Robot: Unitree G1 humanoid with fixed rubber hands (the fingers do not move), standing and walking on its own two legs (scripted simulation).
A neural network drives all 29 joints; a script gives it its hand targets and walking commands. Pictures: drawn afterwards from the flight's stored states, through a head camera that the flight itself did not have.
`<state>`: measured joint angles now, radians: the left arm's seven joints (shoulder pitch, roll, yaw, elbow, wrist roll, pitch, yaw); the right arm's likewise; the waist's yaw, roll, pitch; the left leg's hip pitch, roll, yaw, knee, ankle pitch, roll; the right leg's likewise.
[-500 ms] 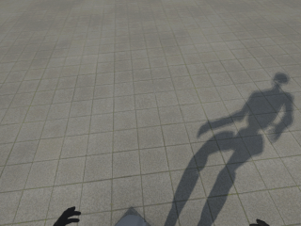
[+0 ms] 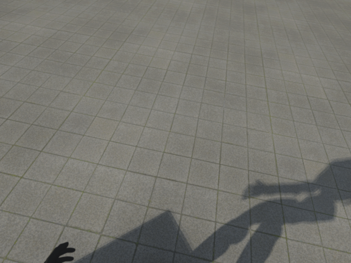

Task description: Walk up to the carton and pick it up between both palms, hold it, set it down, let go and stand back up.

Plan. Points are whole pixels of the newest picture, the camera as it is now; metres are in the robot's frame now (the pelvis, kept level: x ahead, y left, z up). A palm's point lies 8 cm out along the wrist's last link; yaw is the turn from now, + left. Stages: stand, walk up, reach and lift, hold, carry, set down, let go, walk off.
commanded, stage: walk up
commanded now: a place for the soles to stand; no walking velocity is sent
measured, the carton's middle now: out of the picture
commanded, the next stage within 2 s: none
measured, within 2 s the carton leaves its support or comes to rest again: neither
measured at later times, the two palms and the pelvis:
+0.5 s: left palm out of the picture -0.16 +0.33 -0.09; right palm out of the picture +0.01 -0.23 -0.11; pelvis -0.17 +0.01 -0.01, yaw +24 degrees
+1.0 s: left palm out of the picture -0.48 +0.28 -0.09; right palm out of the picture +0.00 -0.06 -0.10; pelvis -0.29 +0.04 +0.00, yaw +53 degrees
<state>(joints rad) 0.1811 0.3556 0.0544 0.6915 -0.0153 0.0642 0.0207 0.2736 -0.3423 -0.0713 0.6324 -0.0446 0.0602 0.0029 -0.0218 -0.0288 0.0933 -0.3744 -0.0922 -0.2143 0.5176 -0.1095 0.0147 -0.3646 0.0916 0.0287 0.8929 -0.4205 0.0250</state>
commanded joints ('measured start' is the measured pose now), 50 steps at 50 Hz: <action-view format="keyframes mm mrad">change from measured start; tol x32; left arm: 1 73 56 22 -66 -3 -15 17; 50 63 79 44 -45 79 -114 51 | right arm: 1 50 -156 -49 -73 2 11 4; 50 55 -173 -40 10 -54 28 76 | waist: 1 3 224 -143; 6 74 -202 -39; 25 34 -221 -107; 29 -101 386 -34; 50 -35 -8 -7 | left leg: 1 122 192 -349 -195 73 135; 4 -86 79 -279 -211 -260 10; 6 -336 -79 19 424 -385 -112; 12 -202 28 55 881 -139 -91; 27 245 117 283 8 -249 13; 30 23 386 -338 -307 -330 299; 38 140 210 -213 -129 91 217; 44 -146 103 -291 -155 -270 68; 50 -186 112 7 671 -135 -88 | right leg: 1 75 26 -20 -213 -9 -29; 6 182 -566 495 -723 58 -262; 10 80 -297 38 -541 430 -169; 24 149 -465 -129 -557 97 -226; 31 -264 -152 -60 193 -188 -32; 45 448 -237 175 -566 56 -129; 47 195 -662 472 -748 -34 -280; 50 83 -416 79 -648 86 -205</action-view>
